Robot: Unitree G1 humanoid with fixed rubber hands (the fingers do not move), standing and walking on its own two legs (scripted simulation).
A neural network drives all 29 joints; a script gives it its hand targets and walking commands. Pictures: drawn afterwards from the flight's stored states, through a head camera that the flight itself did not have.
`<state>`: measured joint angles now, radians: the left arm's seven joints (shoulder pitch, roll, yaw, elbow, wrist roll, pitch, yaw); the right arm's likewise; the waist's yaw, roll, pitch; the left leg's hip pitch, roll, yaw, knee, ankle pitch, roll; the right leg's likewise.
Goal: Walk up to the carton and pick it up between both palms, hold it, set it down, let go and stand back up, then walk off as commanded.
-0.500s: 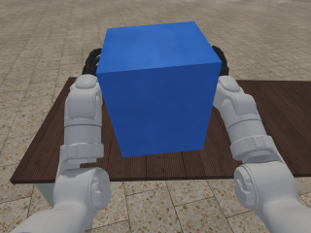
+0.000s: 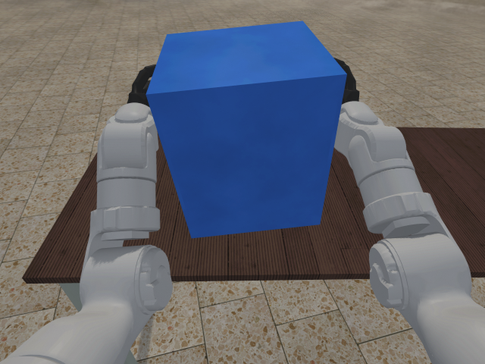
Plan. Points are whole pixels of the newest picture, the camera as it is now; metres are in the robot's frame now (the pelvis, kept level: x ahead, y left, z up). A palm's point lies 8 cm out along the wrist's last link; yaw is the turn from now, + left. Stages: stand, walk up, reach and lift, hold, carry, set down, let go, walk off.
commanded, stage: reach and lift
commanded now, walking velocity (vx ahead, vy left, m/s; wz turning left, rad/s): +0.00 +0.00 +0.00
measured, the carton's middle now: (245, 132) +0.39 +0.00 +0.24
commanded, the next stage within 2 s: hold in 0.24 s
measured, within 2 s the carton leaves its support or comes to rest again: neither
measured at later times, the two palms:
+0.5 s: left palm (130, 105) +0.38 +0.16 +0.29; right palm (344, 99) +0.38 -0.14 +0.30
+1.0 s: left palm (131, 93) +0.38 +0.16 +0.31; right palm (351, 85) +0.38 -0.15 +0.32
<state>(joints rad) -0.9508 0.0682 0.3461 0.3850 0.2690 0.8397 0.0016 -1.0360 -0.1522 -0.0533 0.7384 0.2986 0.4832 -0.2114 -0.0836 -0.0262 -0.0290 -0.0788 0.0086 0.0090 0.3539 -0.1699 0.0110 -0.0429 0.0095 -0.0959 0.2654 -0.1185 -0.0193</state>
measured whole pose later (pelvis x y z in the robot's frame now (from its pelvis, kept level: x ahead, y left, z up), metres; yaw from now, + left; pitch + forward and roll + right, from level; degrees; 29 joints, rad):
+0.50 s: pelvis +0.00 -0.01 +0.00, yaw +1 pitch -6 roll -1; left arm -0.95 0.10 0.36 0.36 0.26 0.91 -0.04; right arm -1.04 -0.15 -0.02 0.67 0.35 0.60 -0.27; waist -0.08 -0.01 -0.08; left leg -0.08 0.01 -0.01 0.37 -0.18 0.00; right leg -0.03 0.02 -0.09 0.27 -0.13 -0.03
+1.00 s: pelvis +0.01 -0.01 +0.00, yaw +1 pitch -4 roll -1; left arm -1.02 0.13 0.34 0.47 0.25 0.90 -0.04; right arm -1.12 -0.18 0.00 0.76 0.37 0.65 -0.28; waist -0.07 -0.01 -0.14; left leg -0.11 0.02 -0.02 0.37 -0.18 -0.01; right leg -0.06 0.04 -0.08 0.27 -0.13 -0.04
